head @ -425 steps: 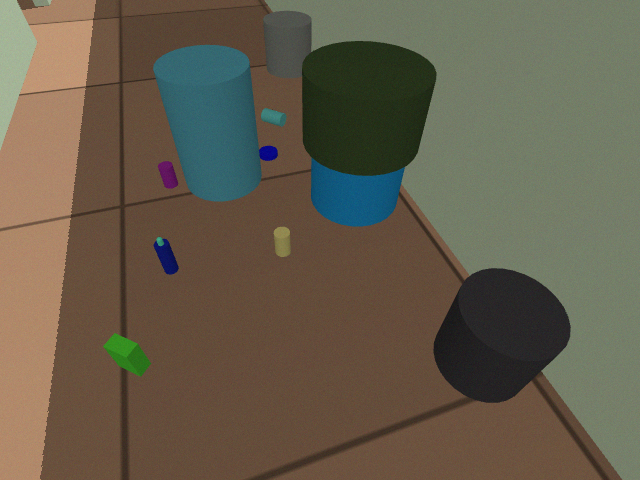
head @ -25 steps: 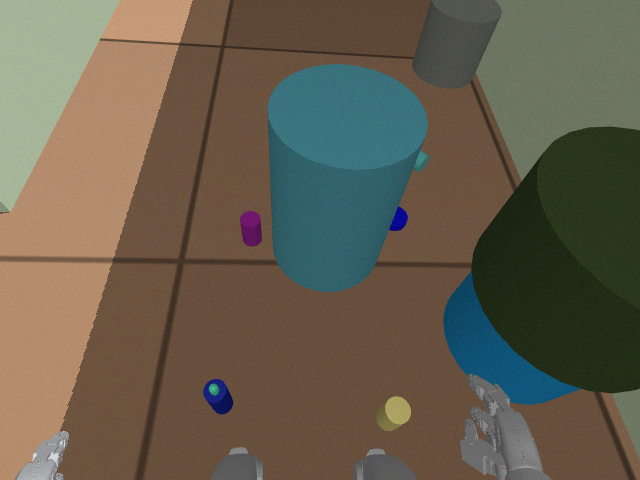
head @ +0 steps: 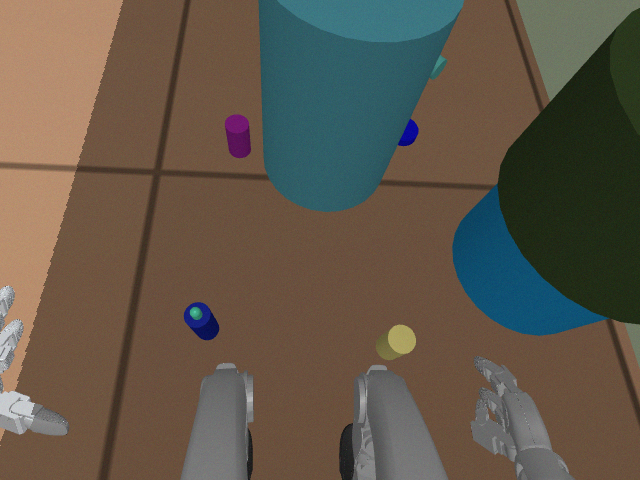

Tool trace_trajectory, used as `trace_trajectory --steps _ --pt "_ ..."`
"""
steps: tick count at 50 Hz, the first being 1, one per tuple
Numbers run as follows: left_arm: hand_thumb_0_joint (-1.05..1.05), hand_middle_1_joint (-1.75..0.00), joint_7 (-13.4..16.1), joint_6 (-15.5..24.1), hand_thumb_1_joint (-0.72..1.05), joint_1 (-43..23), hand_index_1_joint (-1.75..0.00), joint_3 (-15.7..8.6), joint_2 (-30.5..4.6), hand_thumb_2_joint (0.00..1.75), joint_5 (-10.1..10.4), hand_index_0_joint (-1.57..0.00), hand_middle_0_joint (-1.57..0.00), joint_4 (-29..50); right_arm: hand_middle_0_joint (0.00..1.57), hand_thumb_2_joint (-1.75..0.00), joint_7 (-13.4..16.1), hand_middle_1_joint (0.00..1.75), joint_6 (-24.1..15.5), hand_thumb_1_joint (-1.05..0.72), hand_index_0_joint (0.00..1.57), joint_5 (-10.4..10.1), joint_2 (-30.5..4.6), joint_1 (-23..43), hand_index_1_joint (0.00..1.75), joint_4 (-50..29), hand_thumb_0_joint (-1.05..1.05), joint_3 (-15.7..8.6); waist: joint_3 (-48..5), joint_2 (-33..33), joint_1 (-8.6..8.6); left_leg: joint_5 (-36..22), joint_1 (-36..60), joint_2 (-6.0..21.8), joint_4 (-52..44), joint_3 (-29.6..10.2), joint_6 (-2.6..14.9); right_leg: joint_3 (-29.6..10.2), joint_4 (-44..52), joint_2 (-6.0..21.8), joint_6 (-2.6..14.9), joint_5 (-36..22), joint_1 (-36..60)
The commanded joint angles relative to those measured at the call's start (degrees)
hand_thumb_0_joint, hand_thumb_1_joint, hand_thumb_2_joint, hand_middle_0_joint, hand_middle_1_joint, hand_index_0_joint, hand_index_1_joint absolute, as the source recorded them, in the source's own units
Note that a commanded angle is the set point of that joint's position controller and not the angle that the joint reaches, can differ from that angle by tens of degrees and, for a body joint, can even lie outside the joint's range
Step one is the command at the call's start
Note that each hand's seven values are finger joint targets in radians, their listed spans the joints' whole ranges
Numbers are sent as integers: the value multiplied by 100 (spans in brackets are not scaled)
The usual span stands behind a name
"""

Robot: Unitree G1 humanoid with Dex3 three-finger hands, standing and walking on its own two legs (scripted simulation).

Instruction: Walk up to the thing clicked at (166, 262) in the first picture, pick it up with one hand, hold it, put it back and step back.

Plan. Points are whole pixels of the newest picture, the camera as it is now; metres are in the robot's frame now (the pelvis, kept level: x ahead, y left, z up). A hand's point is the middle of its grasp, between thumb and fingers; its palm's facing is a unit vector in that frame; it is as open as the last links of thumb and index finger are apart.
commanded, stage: go down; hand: left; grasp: from the side
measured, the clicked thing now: (201, 320) +0.40 +0.22 -0.47
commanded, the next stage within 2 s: approach in 1.56 s
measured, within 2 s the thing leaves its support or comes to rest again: neither
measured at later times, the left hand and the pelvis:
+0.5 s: hand (37, 339) +0.30 +0.37 -0.14, palm faces +0.14 -0.98 -0.17, open 17.1 cm; pelvis -0.03 +0.00 -0.09, yaw -2 degrees
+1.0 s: hand (38, 329) +0.32 +0.38 -0.17, palm faces +0.12 -0.98 -0.14, open 17.3 cm; pelvis -0.04 +0.00 -0.15, yaw -4 degrees
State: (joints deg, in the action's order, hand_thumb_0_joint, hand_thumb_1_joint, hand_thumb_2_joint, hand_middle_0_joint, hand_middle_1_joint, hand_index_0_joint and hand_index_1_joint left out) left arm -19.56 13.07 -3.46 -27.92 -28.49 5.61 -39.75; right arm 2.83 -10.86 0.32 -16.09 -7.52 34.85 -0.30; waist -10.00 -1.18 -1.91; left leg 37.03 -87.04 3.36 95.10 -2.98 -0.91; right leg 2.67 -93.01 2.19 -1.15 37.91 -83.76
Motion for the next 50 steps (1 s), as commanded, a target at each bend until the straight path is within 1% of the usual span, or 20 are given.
trace_trajectory --steps 1,2,3,4,5,6,7,11,14,17,19,26,27,32,36,39,41,42,43,50 --pt "0 -11 -258 492 -54 -182 -11 -1022 -2055 10 223 -6 -6 547 20 -90 30 30 -173 -88 20 -34 -1139 -342 30 -544 0 -436 -2820 708 378 -1583 1801 -196 -1031 -52 182 -104 827 -174 282 -1369 977" --pt "0 -11 -344 590 -53 -601 -11 -1019 -2124 10 273 -5 -6 702 20 -90 23 30 -163 -89 20 -27 -1138 -356 30 -478 0 -418 -2880 854 316 -1641 1771 -189 -932 -52 176 -90 700 -179 291 -1406 815" --pt "0 -12 -401 651 -51 -574 -12 -1045 -2117 11 289 -5 -6 505 20 -90 28 30 -158 -89 20 -17 -1110 -270 30 -473 0 -406 -2720 783 315 -1368 1567 -194 -852 -26 194 -121 686 -182 283 -1176 691" --pt "0 -12 -467 715 -51 -679 -12 -1102 -2113 11 324 -5 -5 358 20 -90 31 30 -160 -89 20 -13 -1142 -310 30 -391 0 -407 -2768 724 249 -1551 1544 -178 -704 -41 208 -98 572 -194 281 -1326 593" --pt "0 -13 -544 826 -49 -1064 -12 -1099 -2195 12 356 -5 -5 499 20 -90 34 30 -165 -89 20 0 -1154 -279 30 -392 0 -409 -2723 806 210 -1156 1391 -178 -669 -39 204 -132 553 -195 283 -1006 419" --pt "0 -12 -598 880 -46 -1078 -12 -1160 -2179 13 394 -5 -5 203 20 -90 38 30 -173 -89 20 4 -1134 -302 30 -330 0 -385 -2702 685 168 -1169 1238 -168 -553 -48 217 -130 489 -198 267 -1042 396" --pt "0 -12 -650 950 -48 -1227 -12 -1223 -2347 11 396 -5 -5 252 20 -90 41 30 -175 -89 20 6 -1153 -310 30 -314 0 -369 -2759 765 185 -1018 1141 -173 -498 -52 210 -135 423 -198 274 -907 321" --pt "0 -13 -926 1139 -46 -1714 -12 -1243 -2534 12 440 -5 -5 92 20 -90 56 30 -179 -89 20 36 -1215 -286 30 -236 0 -333 -2837 906 156 -718 936 -160 -316 -50 192 -145 252 -206 284 -680 14" --pt "0 -12 -1060 1172 -46 -1735 -11 -1381 -2730 11 455 -5 -5 -221 20 -90 59 30 -177 -89 20 34 -1289 -272 30 -193 0 -300 -2789 972 224 -466 806 -139 -266 -135 173 -18 1 -233 304 -523 -318" --pt "0 -11 -1183 1211 -47 -1820 -11 -1485 -2880 11 501 -5 -5 -170 20 -90 71 30 -147 -89 20 41 -1348 -324 30 -139 0 -272 -3119 1120 284 -747 919 -132 -122 -182 158 67 -263 -238 323 -710 -486" --pt "0 -11 -1237 1200 -47 -1663 -11 -1642 -3018 11 548 -5 -5 -332 20 -90 69 30 -145 -89 20 29 -1385 -333 30 -115 0 -229 -3031 1096 345 -821 845 -123 -47 -208 148 107 -392 -244 328 -737 -558" --pt "0 -11 -1464 1268 -50 -2056 -11 -1744 -3195 12 663 -4 -4 -436 20 -90 71 30 -139 -90 20 52 -1428 -257 30 -23 0 -190 -2886 1098 240 -660 345 -110 346 -184 176 123 -724 -261 332 -646 -911" --pt "0 -10 -1497 1286 -50 -2117 -10 -1798 -3245 11 700 -4 -5 -367 20 -90 62 30 -143 -91 20 59 -1440 -297 30 1 0 -180 -3032 1111 290 -856 406 -113 448 -160 182 110 -772 -261 335 -778 -887" --pt "0 -10 -1682 1331 -51 -2499 -11 -1787 -3354 12 735 -4 -4 -431 20 -91 68 30 -145 -91 20 100 -1479 -270 30 37 0 -155 -2964 1079 162 -718 90 -121 723 -101 204 114 -902 -270 323 -675 -1053" --pt "0 -10 -1792 1336 -50 -2635 -10 -1894 -3584 11 721 -4 -4 -455 20 -91 65 30 -148 -91 20 132 -1556 -320 30 106 0 -139 -3088 1277 182 -672 129 -100 823 -157 168 177 -1148 -261 327 -658 -1214" --pt "0 -10 -1805 1339 -51 -2652 -10 -1992 -3741 12 781 -3 -4 -504 20 -91 61 30 -144 -91 20 119 -1521 -258 30 75 0 -88 -3075 1013 242 -438 -260 -129 946 -60 213 150 -1105 -281 302 -470 -1076" --pt "0 -10 -1858 1337 -48 -2710 -10 -1997 -3793 12 760 -3 -4 -437 20 -91 67 30 -148 -91 20 141 -1571 -258 30 98 0 -88 -3142 1320 259 -556 -67 -104 934 -122 171 190 -1310 -274 327 -579 -1261" --pt "0 -10 -1884 1321 -49 -2740 -10 -1976 -3769 12 774 -3 -4 -500 20 -91 69 30 -145 -91 20 131 -1580 -263 30 85 0 -93 -3095 1277 208 -517 -106 -105 968 -133 179 199 -1309 -279 329 -552 -1365" --pt "0 -10 -1884 1302 -49 -2728 -10 -2034 -3854 12 783 -3 -4 -494 20 -91 70 30 -148 -91 20 131 -1592 -291 30 89 0 -94 -3093 1227 256 -540 -190 -112 1026 -92 186 187 -1305 -286 325 -554 -1307" --pt "0 -9 -1990 1260 -53 -2817 -10 -2029 -3832 10 820 -3 -4 -637 20 -91 52 30 -149 -92 20 118 -1630 -294 30 113 0 -39 -2962 1377 173 -584 -225 -105 1108 -215 156 277 -1597 -275 346 -604 -1682"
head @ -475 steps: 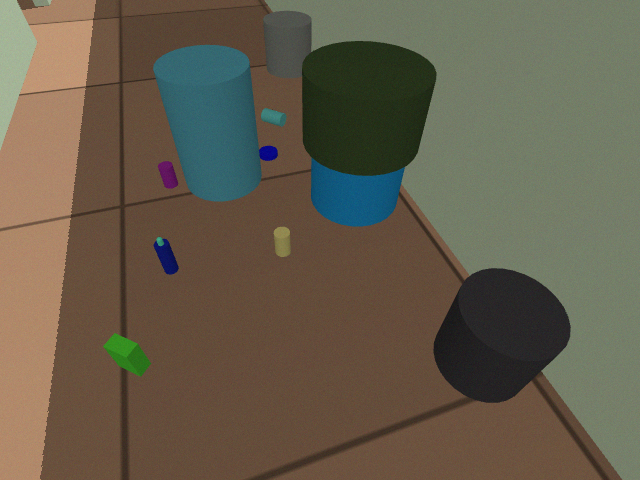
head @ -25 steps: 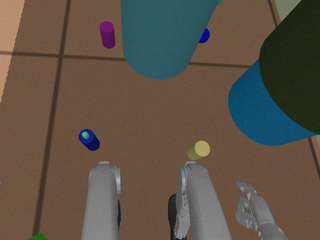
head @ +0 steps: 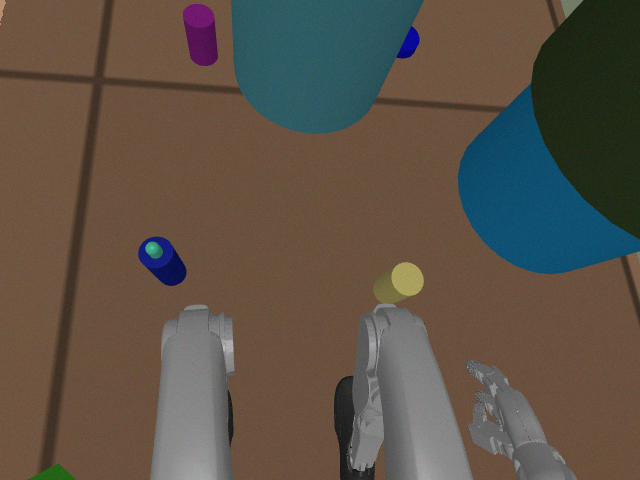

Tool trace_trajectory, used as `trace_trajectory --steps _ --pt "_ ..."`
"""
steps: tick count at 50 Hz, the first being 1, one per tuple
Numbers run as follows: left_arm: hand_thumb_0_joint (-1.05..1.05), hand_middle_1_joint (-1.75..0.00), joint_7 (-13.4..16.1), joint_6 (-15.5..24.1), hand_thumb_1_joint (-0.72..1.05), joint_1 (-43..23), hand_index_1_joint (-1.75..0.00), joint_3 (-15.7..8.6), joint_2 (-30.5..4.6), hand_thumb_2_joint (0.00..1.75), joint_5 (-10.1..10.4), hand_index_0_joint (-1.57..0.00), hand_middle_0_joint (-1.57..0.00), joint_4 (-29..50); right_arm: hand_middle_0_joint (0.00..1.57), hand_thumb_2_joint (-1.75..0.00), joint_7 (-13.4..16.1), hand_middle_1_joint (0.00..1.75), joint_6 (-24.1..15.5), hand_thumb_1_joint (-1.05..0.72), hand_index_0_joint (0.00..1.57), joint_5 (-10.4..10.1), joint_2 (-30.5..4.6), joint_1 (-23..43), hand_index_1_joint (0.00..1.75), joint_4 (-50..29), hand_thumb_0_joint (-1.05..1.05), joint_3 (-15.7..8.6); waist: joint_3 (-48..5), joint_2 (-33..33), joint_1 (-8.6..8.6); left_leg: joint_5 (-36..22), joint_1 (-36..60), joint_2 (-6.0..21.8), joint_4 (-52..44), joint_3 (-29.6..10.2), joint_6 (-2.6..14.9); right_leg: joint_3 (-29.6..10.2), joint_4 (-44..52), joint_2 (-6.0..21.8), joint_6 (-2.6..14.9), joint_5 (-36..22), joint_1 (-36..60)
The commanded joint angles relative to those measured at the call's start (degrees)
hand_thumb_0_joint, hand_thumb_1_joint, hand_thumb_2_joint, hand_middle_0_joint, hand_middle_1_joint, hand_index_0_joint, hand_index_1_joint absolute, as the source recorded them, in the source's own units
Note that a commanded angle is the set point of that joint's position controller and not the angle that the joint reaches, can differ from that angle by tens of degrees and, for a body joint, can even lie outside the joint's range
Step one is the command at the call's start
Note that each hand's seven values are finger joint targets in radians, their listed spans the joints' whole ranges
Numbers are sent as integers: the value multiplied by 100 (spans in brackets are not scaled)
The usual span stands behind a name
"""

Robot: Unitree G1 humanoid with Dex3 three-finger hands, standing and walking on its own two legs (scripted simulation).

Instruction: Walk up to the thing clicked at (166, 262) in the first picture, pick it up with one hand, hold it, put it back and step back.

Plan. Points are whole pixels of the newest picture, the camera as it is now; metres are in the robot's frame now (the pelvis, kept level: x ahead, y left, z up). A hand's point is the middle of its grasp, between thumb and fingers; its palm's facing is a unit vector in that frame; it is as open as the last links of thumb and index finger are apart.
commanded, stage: go down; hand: left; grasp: from the side
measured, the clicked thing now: (163, 261) +0.43 +0.24 -0.32
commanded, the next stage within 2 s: approach in 0.56 s
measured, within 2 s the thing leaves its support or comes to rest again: neither
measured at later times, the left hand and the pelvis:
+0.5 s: hand out of the picture +0.34 +0.42 -0.03, palm faces +0.19 -0.98 -0.11, open 17.5 cm; pelvis -0.01 +0.00 -0.03, yaw -1 degrees
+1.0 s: hand out of the picture +0.36 +0.40 -0.12, palm faces +0.18 -0.98 +0.01, open 17.6 cm; pelvis -0.01 +0.00 -0.07, yaw -3 degrees
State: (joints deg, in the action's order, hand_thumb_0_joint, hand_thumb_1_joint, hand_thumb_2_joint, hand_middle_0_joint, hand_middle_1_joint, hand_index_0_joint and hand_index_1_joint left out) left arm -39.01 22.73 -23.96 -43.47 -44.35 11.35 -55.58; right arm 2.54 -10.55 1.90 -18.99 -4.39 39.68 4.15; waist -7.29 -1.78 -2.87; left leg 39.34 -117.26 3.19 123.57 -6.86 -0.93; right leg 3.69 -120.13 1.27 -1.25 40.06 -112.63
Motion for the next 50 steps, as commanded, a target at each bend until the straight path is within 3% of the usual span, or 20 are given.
trace_trajectory --steps 1,11,19,28,32,33,35,39,44,46,50 --pt "0 -9 -55 306 -53 -836 -9 -509 -2327 11 255 -3 -4 1029 20 -91 89 30 -179 -92 20 -37 -1344 -628 30 -370 0 -488 -3296 1418 260 -779 2765 -89 -1693 188 168 175 1115 -184 349 -791 1238" --pt "0 -8 -156 310 -54 -1008 -8 -583 -2543 10 265 -3 -4 929 20 -91 53 30 -184 -92 20 -25 -1374 -660 30 -359 0 -444 -3212 1403 254 -574 2503 -90 -1525 231 186 183 973 -206 345 -635 1081" --pt "0 -8 -237 330 -55 -1092 -8 -662 -2705 10 311 -3 -4 849 20 -91 38 30 -185 -92 20 -15 -1405 -675 30 -336 0 -393 -3256 1388 229 -767 2340 -118 -1310 300 204 188 863 -210 345 -753 1138" --pt "0 -7 -326 373 -57 -1199 -8 -691 -2784 9 350 -3 -4 746 20 -91 21 30 -189 -92 20 -15 -1436 -573 30 -360 0 -376 -3085 1383 225 -405 2206 -95 -1254 258 215 218 772 -236 342 -501 853" --pt "0 -7 -367 376 -56 -1149 -8 -734 -2815 9 375 -3 -4 764 20 -91 18 30 -193 -92 20 -9 -1471 -628 30 -340 0 -365 -3196 1461 238 -586 2308 -100 -1197 247 195 237 691 -231 345 -636 852" --pt "0 -11 -372 387 -58 -1232 -14 -752 -2905 14 377 -3 -7 812 20 -91 14 30 -181 -93 20 -13 -1466 -640 30 -335 0 -346 -3134 1501 194 -516 2275 -92 -1223 223 192 256 682 -228 339 -575 846" --pt "0 -9 -409 420 -60 -1115 -11 -774 -2812 5 421 -4 -7 568 20 -91 14 30 -188 -92 20 -19 -1480 -581 30 -326 0 -317 -3028 1408 188 -591 2231 -95 -1148 183 193 276 589 -232 347 -637 699" --pt "0 -9 -540 705 -61 -1248 -11 -641 -2427 5 607 -5 -8 79 20 -91 -19 30 -226 -91 20 57 -1491 -544 30 -288 0 -212 -2722 1139 -85 -751 1877 -101 -782 171 203 342 466 -262 330 -736 676" --pt "0 -9 -652 1254 -58 -1404 -11 -432 -2106 5 826 -5 -7 -519 20 -90 -81 30 -305 -91 20 187 -1590 -320 30 -362 0 -45 -2375 925 -257 -404 1533 -74 -450 144 203 460 307 -335 311 -476 552" --pt "0 -9 -672 1490 -56 -1568 -10 -329 -2133 5 856 -5 -7 -614 20 -90 -112 30 -311 -90 20 250 -1655 -191 30 -370 0 33 -2324 990 -304 -324 1481 -57 -308 125 191 508 199 -362 316 -420 455" --pt "0 -9 -566 1939 -57 -1627 -10 -476 -2503 4 815 -5 -7 -766 20 -90 -174 30 -242 -90 20 439 -1791 -16 30 -385 0 227 -2380 1264 -287 -447 1527 -15 -34 74 132 624 -132 -405 322 -536 479"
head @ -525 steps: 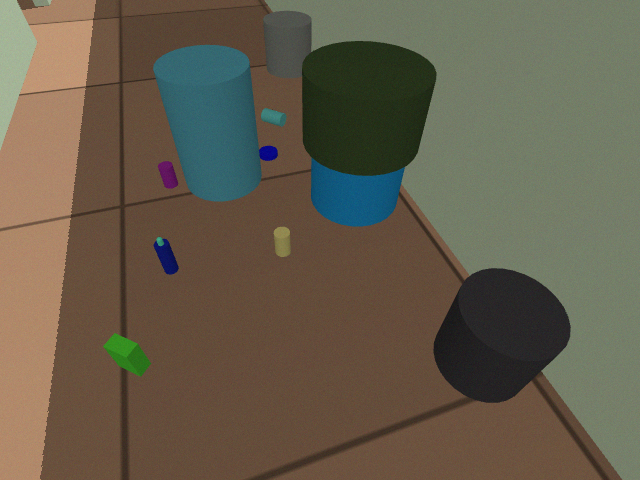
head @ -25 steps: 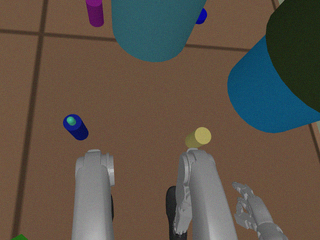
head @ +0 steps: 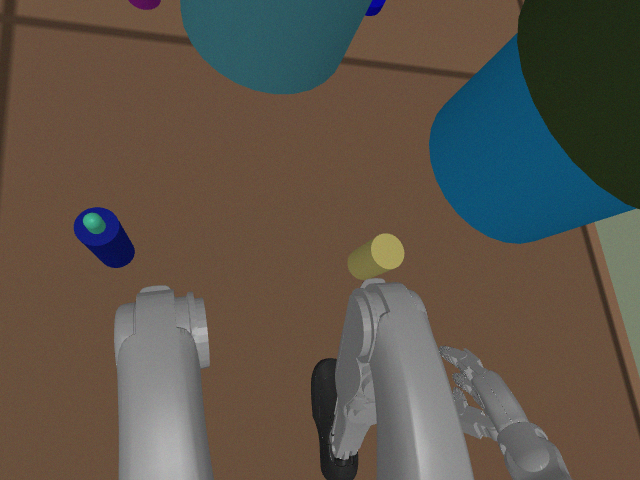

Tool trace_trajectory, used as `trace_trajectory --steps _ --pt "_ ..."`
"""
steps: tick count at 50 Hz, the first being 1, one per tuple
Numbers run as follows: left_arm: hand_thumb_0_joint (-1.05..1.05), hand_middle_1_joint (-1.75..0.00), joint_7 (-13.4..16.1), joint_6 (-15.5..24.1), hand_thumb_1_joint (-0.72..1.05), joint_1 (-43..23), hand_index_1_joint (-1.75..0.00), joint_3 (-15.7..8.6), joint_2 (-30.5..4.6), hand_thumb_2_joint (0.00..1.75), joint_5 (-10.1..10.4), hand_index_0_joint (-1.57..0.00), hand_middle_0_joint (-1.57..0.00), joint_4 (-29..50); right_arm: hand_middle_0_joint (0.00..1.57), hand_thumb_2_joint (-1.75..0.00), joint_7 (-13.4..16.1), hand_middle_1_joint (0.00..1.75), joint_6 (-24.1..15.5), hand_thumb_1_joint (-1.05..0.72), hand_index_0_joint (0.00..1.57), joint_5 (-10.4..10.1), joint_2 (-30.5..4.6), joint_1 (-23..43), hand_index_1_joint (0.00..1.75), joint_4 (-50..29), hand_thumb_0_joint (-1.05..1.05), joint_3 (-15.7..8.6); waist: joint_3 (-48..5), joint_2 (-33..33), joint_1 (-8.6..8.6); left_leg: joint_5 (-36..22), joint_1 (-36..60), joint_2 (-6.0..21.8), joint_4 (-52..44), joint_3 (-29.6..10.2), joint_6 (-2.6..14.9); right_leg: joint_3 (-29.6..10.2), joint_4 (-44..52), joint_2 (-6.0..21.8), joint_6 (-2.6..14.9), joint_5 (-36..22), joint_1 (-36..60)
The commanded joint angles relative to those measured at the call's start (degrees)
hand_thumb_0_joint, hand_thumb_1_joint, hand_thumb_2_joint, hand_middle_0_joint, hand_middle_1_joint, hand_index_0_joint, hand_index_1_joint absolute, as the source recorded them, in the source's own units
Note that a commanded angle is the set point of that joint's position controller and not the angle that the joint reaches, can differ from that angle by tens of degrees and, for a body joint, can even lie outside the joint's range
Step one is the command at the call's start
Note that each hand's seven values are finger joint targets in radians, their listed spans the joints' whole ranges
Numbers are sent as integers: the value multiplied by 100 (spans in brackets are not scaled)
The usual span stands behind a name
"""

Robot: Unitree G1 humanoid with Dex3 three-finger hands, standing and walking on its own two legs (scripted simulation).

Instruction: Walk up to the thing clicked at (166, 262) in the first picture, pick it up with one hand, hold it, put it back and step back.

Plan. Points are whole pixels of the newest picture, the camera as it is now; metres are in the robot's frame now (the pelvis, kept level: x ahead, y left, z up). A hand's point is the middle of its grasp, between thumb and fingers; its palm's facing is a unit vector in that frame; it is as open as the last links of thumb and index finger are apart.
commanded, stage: approach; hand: left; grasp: from the side
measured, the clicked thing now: (105, 237) +0.42 +0.27 -0.25
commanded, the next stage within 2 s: close in in 0.20 s
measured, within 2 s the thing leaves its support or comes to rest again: neither
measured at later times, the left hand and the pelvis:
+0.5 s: hand (67, 260) +0.38 +0.30 -0.22, palm faces +0.12 -0.99 +0.06, open 17.6 cm; pelvis -0.01 +0.01 -0.06, yaw -5 degrees
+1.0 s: hand (106, 256) +0.39 +0.26 -0.24, palm faces +0.17 -0.98 +0.04, open 17.3 cm; pelvis -0.02 +0.02 -0.07, yaw -7 degrees
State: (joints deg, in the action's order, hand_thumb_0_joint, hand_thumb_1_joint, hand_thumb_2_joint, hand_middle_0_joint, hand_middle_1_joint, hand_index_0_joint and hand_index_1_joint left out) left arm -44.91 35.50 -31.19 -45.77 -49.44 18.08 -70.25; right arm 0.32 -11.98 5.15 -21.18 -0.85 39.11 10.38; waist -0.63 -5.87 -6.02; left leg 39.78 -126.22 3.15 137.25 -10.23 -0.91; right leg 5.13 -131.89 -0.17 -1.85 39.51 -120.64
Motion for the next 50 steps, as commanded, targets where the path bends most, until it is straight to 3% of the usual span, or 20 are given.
trace_trajectory --steps 1,5,8,14,17,18,22,26,34,35,37,39,42,43,50 --pt "0 -9 60 776 -57 -925 -10 -332 -2153 5 96 -5 -7 771 20 -90 29 30 -68 -90 20 163 -1601 -284 30 -346 0 -350 -3085 1803 82 -529 2509 7 -1376 379 106 513 945 -263 389 -510 1237" --pt "0 -10 222 1086 -55 -660 -11 -401 -2289 6 -34 -5 -7 638 20 -90 -36 30 106 -90 20 385 -1698 -154 30 -352 0 -150 -3248 2124 74 -1061 2720 58 -1113 335 32 602 667 -304 381 -974 1491" --pt "0 -10 316 1350 -56 -725 -11 -259 -2087 5 -58 -5 -7 670 20 -91 -73 30 225 -92 20 547 -1786 48 30 -375 0 -16 -3240 2497 -102 -1287 2987 122 -989 204 -40 713 464 -322 375 -1171 1398" --pt "0 -11 605 1790 -61 -787 -12 390 -1406 5 -120 -6 -7 244 20 -91 -151 30 388 -93 20 762 -1879 463 30 -398 0 260 -2638 2441 -512 -964 2721 138 -716 32 -57 939 296 -354 343 -1071 1228" --pt "0 -10 884 2018 -61 -738 -10 541 -1279 1 -180 -7 -7 32 20 -90 -217 30 464 -93 20 868 -1923 584 30 -432 0 406 -2396 2228 -606 -861 2466 131 -553 -40 -52 1038 275 -383 322 -1074 1335" --pt "0 -10 1006 2104 -61 -642 -10 499 -1327 2 -197 -7 -6 -14 20 -90 -236 30 485 -93 20 904 -1975 639 30 -441 0 419 -2354 2252 -536 -846 2423 123 -522 -43 -52 1054 244 -388 318 -1079 1367" --pt "0 -11 1507 2452 -61 -588 -10 510 -1184 3 -247 -7 -6 -43 20 -90 -350 30 557 -93 20 1023 -2013 834 30 -539 0 605 -2178 2275 -555 -856 2409 135 -480 -148 -91 1186 159 -422 299 -1119 1487" --pt "0 -9 1983 2686 -61 -655 -8 632 -988 2 -369 -7 -7 -53 20 -90 -436 30 623 -93 20 1117 -2062 900 30 -561 0 659 -1914 2286 -666 -521 2271 130 -428 -166 -82 1257 198 -442 278 -999 1455" --pt "0 -6 2592 2988 -55 -784 -5 1397 -332 2 -612 -6 -6 -65 20 -90 -582 30 768 -93 20 1306 -2133 1000 30 -639 0 722 -1556 2236 -1003 -385 2228 132 -507 -416 -147 1469 91 -460 257 -1001 1321" --pt "0 -6 2630 3009 -54 -723 -5 1443 -300 1 -598 -6 -6 -122 20 -90 -598 30 776 -92 20 1301 -2109 1040 30 -652 0 744 -1520 2150 -949 -336 2161 121 -464 -401 -122 1446 120 -476 258 -974 1297" --pt "0 -6 2723 3067 -54 -805 -5 1554 -228 2 -588 -6 -5 -201 20 -90 -619 30 802 -92 20 1309 -2137 1041 30 -675 0 778 -1389 2061 -1043 -244 2061 117 -469 -463 -117 1475 113 -471 237 -928 1309" --pt "0 -6 2872 3126 -56 -811 -5 1499 -365 3 -614 -6 -5 -275 20 -90 -634 30 836 -92 20 1338 -2112 1060 30 -701 0 840 -1317 1975 -992 -82 1957 110 -428 -465 -88 1468 156 -503 228 -816 1320" --pt "0 -7 3078 3254 -50 -892 -6 1554 -292 6 -635 -6 -5 -350 20 -90 -662 30 873 -91 20 1388 -2086 1131 30 -743 0 917 -1230 1894 -1038 -64 1858 103 -374 -496 -77 1470 148 -517 215 -821 1356" --pt "0 -8 3171 3279 -51 -815 -7 1496 -360 8 -662 -6 -6 -365 20 -90 -675 30 886 -91 20 1398 -2087 1110 30 -752 0 934 -1254 1956 -977 -97 1930 109 -418 -515 -90 1473 121 -525 227 -837 1363" --pt "0 -8 3503 3453 -38 -726 -8 1716 -201 14 -886 -6 -6 -445 20 -90 -717 30 981 -90 20 1524 -2060 1122 30 -766 0 1029 -1318 2083 -1052 -395 2143 133 -381 -570 -134 1515 88 -574 225 -1102 1496"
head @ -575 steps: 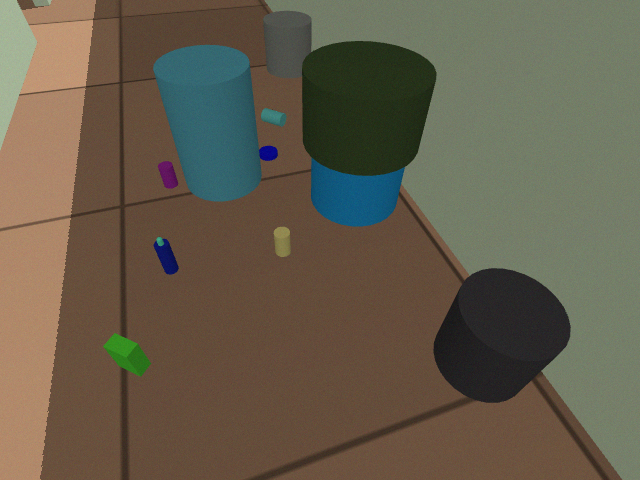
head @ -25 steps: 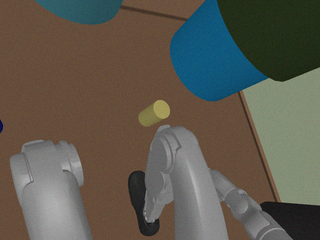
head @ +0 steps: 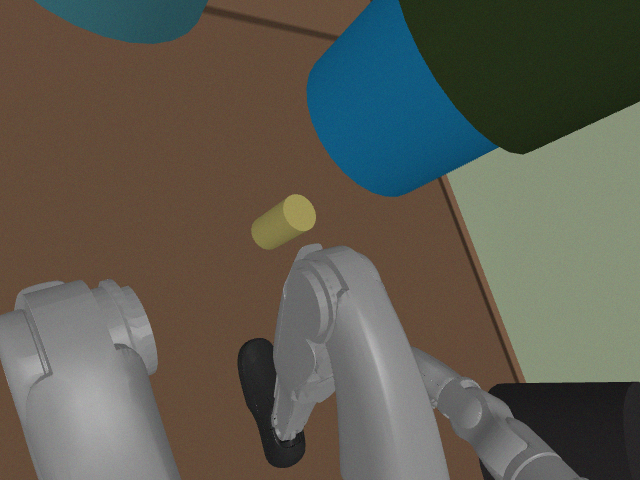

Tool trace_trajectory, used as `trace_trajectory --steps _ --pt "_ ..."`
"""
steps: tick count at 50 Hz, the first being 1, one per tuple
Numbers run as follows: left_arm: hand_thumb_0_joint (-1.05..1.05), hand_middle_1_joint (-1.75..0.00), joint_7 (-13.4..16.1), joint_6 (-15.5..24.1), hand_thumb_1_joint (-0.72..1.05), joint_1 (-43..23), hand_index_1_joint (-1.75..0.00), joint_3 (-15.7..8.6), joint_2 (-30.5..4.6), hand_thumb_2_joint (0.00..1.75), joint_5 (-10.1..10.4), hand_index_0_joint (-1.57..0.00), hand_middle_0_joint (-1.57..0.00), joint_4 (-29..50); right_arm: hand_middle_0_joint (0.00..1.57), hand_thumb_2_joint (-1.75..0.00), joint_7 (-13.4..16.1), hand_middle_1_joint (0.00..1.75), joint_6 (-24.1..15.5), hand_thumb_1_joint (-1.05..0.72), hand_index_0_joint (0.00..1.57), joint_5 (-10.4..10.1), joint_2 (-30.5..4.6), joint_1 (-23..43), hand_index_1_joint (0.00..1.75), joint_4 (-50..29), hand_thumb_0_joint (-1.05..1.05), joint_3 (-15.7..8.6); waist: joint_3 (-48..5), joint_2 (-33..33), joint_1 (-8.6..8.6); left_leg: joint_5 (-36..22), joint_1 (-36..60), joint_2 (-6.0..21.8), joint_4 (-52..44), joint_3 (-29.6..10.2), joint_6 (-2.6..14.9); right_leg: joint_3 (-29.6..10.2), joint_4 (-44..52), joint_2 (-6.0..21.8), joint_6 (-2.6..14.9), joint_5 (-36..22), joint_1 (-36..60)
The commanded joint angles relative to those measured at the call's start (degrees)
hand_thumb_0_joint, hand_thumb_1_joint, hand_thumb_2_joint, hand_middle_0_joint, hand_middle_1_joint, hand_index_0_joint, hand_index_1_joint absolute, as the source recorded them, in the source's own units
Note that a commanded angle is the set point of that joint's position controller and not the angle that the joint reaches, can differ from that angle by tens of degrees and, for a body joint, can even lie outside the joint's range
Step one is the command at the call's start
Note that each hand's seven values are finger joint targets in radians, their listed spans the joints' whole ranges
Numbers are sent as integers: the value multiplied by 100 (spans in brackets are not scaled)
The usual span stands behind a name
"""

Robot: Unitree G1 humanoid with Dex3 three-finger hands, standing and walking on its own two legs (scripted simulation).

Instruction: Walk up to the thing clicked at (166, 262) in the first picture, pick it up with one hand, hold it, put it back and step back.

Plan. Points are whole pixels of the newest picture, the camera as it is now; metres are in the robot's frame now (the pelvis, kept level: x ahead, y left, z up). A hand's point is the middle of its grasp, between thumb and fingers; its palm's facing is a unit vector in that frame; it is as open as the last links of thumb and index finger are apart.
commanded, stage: close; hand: left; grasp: from the side
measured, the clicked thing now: out of the picture +0.40 +0.30 -0.18
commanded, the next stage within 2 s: settle in 0.78 s
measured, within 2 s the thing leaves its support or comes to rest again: leaves its support in 1.26 s
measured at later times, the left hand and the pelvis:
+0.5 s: hand out of the picture +0.39 +0.28 -0.18, palm faces +0.33 -0.94 +0.00, open 9.5 cm; pelvis +0.00 +0.00 +0.00, yaw -1 degrees
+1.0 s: hand out of the picture +0.40 +0.29 -0.18, palm faces +0.36 -0.93 +0.00, open 7.3 cm; pelvis +0.00 +0.00 +0.00, yaw -2 degrees
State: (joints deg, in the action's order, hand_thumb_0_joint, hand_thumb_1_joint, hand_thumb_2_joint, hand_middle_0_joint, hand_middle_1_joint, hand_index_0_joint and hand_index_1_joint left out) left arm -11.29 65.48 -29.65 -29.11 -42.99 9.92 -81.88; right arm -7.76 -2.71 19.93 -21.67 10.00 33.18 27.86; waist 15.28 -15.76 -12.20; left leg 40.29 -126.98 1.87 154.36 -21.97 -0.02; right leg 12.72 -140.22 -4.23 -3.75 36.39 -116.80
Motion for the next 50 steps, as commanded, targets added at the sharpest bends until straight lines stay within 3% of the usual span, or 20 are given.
trace_trajectory --steps 1,3,6,8,16,26,28,41,50 --pt "0 -8 189 480 -37 -1013 -8 95 -884 14 -112 -6 -6 705 20 -90 81 30 74 -91 20 58 -2055 42 30 -176 0 -707 -2800 3142 -521 -361 2184 261 -2139 544 -238 801 896 -154 415 -728 1025" --pt "0 -9 273 509 -31 -877 -10 109 -835 17 -143 -10 -12 786 20 -90 72 30 109 -89 20 79 -2056 49 30 -158 0 -714 -2827 3242 -462 -437 2343 277 -2177 504 -270 804 854 -154 417 -816 1026" --pt "0 -14 447 536 -24 -980 -15 132 -812 23 -149 -15 -17 758 20 -90 48 30 125 -89 20 105 -2047 82 30 -171 0 -666 -2779 3145 -555 -529 2211 269 -2087 487 -247 819 859 -165 393 -920 1146" --pt "0 -28 563 555 -9 -988 -29 78 -914 33 -187 -30 -32 721 20 -90 32 30 160 -89 20 117 -2022 72 30 -203 0 -630 -2778 3114 -535 -482 2180 265 -2073 500 -237 830 915 -180 395 -856 1173" --pt "0 -46 849 607 28 -1148 -47 216 -944 55 -350 -48 -50 681 20 -90 15 30 239 -87 20 175 -2013 111 30 -186 0 -563 -2714 3130 -683 -536 2210 301 -2028 439 -238 857 932 -215 375 -965 1200" --pt "0 -72 917 568 66 -1253 -72 402 -912 80 -419 -74 -76 586 20 -89 16 30 290 -86 20 185 -2023 130 30 -187 0 -534 -2638 3008 -763 -332 2123 307 -2030 410 -203 899 1018 -258 368 -858 1185" --pt "0 -83 948 555 62 -1254 -84 367 -941 88 -416 -84 -85 575 20 -89 23 30 292 -86 20 177 -2032 106 30 -175 0 -518 -2654 3005 -777 -435 2183 324 -2068 359 -224 918 988 -254 370 -936 1188" --pt "0 -115 1059 555 63 -1582 -115 498 -917 114 -447 -113 -114 495 20 -89 13 30 334 -87 20 189 -2024 87 30 -140 0 -468 -2610 2963 -896 -428 2157 319 -2032 325 -206 917 1036 -265 362 -989 1196" --pt "0 -129 1024 554 59 -1673 -131 441 -1027 127 -389 -120 -122 664 20 -90 22 30 365 -89 20 173 -2033 91 30 -136 0 -454 -2684 3089 -845 -516 2239 334 -2050 338 -212 899 1036 -260 372 -1039 1278"
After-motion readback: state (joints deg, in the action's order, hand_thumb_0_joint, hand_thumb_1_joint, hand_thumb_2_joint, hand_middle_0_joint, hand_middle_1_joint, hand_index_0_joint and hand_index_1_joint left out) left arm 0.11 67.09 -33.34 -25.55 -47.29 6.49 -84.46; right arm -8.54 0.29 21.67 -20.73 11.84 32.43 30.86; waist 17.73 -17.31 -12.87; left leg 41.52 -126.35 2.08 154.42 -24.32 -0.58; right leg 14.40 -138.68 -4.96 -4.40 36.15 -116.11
